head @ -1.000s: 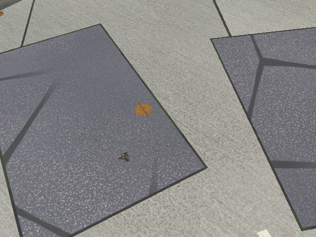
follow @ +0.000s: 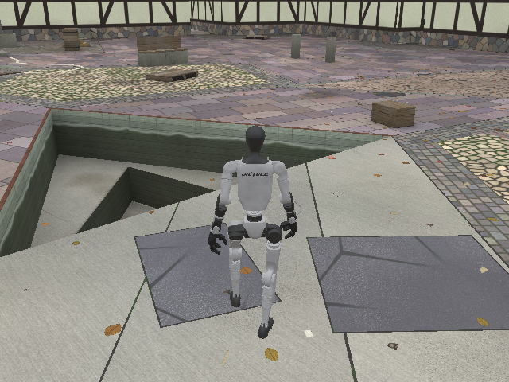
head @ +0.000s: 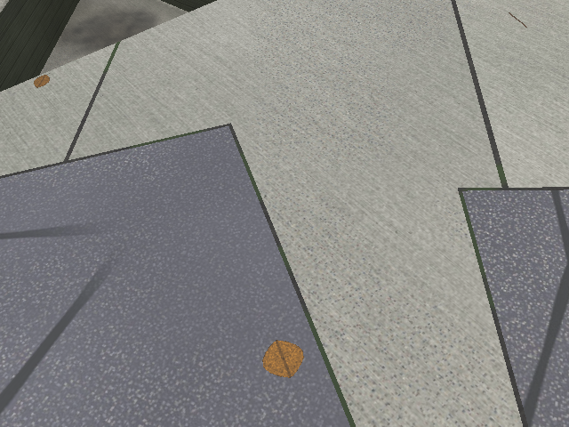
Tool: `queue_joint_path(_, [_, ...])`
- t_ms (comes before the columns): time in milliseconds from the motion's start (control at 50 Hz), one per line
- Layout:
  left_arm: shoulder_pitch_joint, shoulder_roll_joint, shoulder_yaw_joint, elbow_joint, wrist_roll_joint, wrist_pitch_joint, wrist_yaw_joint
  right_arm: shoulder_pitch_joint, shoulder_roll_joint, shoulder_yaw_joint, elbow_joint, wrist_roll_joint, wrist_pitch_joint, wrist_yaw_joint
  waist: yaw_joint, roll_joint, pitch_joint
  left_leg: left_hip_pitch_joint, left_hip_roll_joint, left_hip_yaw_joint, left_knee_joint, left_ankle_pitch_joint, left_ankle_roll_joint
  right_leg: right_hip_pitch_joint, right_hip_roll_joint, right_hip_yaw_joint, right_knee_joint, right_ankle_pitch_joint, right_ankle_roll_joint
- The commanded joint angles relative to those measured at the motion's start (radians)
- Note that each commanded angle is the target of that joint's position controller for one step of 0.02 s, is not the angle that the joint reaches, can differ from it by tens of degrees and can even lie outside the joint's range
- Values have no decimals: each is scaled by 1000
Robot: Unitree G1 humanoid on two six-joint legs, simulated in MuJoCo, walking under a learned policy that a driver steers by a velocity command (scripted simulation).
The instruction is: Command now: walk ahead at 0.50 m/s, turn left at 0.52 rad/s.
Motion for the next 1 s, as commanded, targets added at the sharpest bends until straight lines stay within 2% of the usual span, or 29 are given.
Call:
queue_joint_path(20, [48, 142, 27, -24, 3, -1, 11, -122, -28, 5, -98, -5, -14, 8, 9, -99, 67, -4, -28, 62, -92, -24, 33, 5, -300, 52, -36, 575, -70])
queue_joint_path(60, [38, 161, 32, -24, 6, 10, 17, -101, -41, -1, -100, -6, -15, 6, -14, -116, 44, 61, -72, 94, -120, -108, 71, 54, -310, 18, 56, 825, -63])
queue_joint_path(100, [19, 193, 42, -30, 9, 26, 21, -2, -66, -16, -77, -7, -15, -3, -63, -141, -21, 183, -140, 122, -130, -223, 118, 82, -317, -1, 243, 1073, -62])
queue_joint_path(120, [12, 208, 47, -37, 9, 37, 18, 93, -87, -29, -51, -7, -20, -9, -99, -139, -79, 290, -173, 119, -164, -257, 144, 62, -318, -1, 405, 1070, -61])
queue_joint_path(140, [-1, 206, 46, -47, 3, 43, 13, 238, -119, -48, -4, -22, -33, -20, -169, -88, -147, 500, -171, 63, -278, -190, 178, -59, -296, -12, 652, 908, -32])
queue_joint_path(160, [19, 124, 28, -90, -15, 40, 6, 306, -228, -78, 4, -35, -39, -37, -167, 67, -248, 785, 96, -278, -294, -107, 264, -378, -205, -12, 1006, 315, 16])
queue_joint_path(180, [15, 110, 28, -150, -26, 33, -3, 264, -296, -89, -22, -6, -32, -40, -113, 166, -332, 921, 320, -753, -417, 253, 408, -657, 4, 146, 1279, -299, 62])
queue_joint_path(200, [-81, 142, 32, -150, -16, 33, 0, 245, -258, -80, -15, 20, -26, -50, -117, -25, -244, 839, 287, -539, -408, 443, 365, -705, -80, 274, 1255, -185, 54])
queue_joint_path(220, [-87, 116, 23, -149, -27, 24, 1, 190, -198, -63, -12, 24, -32, -55, -87, -24, -147, 716, 252, -405, -407, 569, 326, -686, -105, 276, 1186, -121, 49])
queue_joint_path(240, [-67, 111, 24, -127, -19, 26, 3, 142, -144, -47, -13, 25, -37, -56, -44, -66, -83, 612, 191, -306, -432, 580, 262, -637, -132, 280, 1091, -98, 45])
queue_joint_path(260, [-58, 118, 28, -120, 3, 42, 3, 105, -113, -35, -15, 32, -41, -60, -16, -54, -55, 539, 148, -243, -455, 573, 226, -590, -139, 282, 1030, -86, 49])
queue_joint_path(280, [-31, 111, 28, -109, 17, 63, 0, 92, -95, -25, -15, 31, -47, -60, 4, -40, -64, 488, 122, -199, -467, 597, 199, -525, -139, 282, 985, -69, 52])
queue_joint_path(320, [-8, 90, 27, -102, 14, 88, -6, 118, -119, -24, 1, 25, -62, -58, 22, -23, -85, 477, 97, -154, -468, 717, 189, -496, -115, 267, 925, -38, 64])
queue_joint_path(360, [-24, 82, 24, -100, 9, 97, -9, 134, -133, -21, 10, 18, -67, -59, 21, -4, -99, 499, 79, -117, -466, 759, 169, -513, -106, 258, 850, 15, 68])
queue_joint_path(420, [-92, 87, 21, -109, 7, 103, -8, 148, -119, -8, 22, 17, -59, -63, -2, 37, -98, 529, 55, -88, -464, 705, 130, -527, -105, 251, 720, 85, 68])
queue_joint_path(480, [-158, 86, 15, -119, 2, 107, 0, 176, -114, 1, 43, 13, -51, -69, -31, 51, -89, 560, 67, -93, -458, 660, 123, -510, -99, 248, 594, 113, 63])
queue_joint_path(560, [-162, 84, 10, -99, -2, 106, 18, 178, -99, 13, 70, 5, -42, -78, -41, 53, -68, 566, 95, -122, -418, 611, 141, -426, -78, 250, 454, 60, 40])
queue_joint_path(600, [-135, 78, 7, -79, -2, 100, 26, 161, -93, 19, 80, 10, -37, -83, -28, 45, -50, 553, 105, -152, -382, 545, 136, -355, -70, 250, 333, 46, 19])
queue_joint_path(620, [-106, 68, 1, -64, 1, 93, 29, 147, -89, 22, 85, 17, -35, -86, -2, 18, -42, 523, 93, -156, -356, 472, 107, -271, -80, 260, 198, 158, 9])
queue_joint_path(640, [-63, 102, 5, -45, 7, 81, 33, 158, -79, 27, 85, 20, -38, -87, 3, -41, -70, 468, 59, -156, -327, 321, 62, -139, -151, 335, 137, 435, -2])
queue_joint_path(660, [-53, 166, 13, -41, 11, 72, 34, 255, -70, 24, 96, 17, -36, -86, -67, -131, -96, 424, -16, -129, -312, 2, 36, -63, -261, 434, 191, 746, -46])
queue_joint_path(680, [-98, 140, 5, -38, -7, 78, 27, 328, -38, 30, 145, 26, -18, -90, -77, -206, -106, 458, -79, -97, -329, -277, 19, -122, -321, 484, 197, 798, -138])
queue_joint_path(700, [-138, 91, -9, -43, -2, 83, 18, 303, -50, 31, 156, 20, -7, -96, -74, -189, -82, 507, -78, -102, -377, -309, 16, -188, -309, 495, 166, 691, -127])
queue_joint_path(720, [-174, 77, -14, -46, -1, 86, 12, 267, -59, 29, 158, 17, -3, -95, -72, -162, -48, 527, -68, -124, -432, -251, 18, -225, -251, 453, 151, 545, -81])
queue_joint_path(760, [-158, 81, -13, -26, -8, 91, 19, 202, -81, 24, 159, 19, -2, -90, -41, -120, -15, 535, -31, -150, -465, -124, 24, -231, -168, 385, 140, 391, -24])
queue_joint_path(780, [-139, 86, -11, -9, -13, 92, 23, 200, -69, 29, 165, 20, -4, -88, -36, -112, -18, 532, -18, -154, -467, -91, 22, -209, -154, 375, 133, 368, -15])
queue_joint_path(820, [-126, 81, -11, 13, -15, 92, 24, 209, -44, 39, 185, 22, -10, -91, -31, -72, -25, 523, -13, -151, -478, -80, 12, -168, -154, 375, 132, 380, -17])
queue_joint_path(860, [-128, 77, -12, 26, -12, 92, 23, 211, -41, 42, 203, 23, -13, -96, -28, -44, -21, 517, -13, -148, -487, -90, 7, -154, -157, 375, 133, 385, -22])
queue_joint_path(1000, [-126, 64, -18, 77, -10, 96, 23, 227, -24, 54, 243, 22, -12, -102, -25, -30, 2, 511, -4, -146, -491, -97, 5, -166, -146, 370, 119, 343, -21])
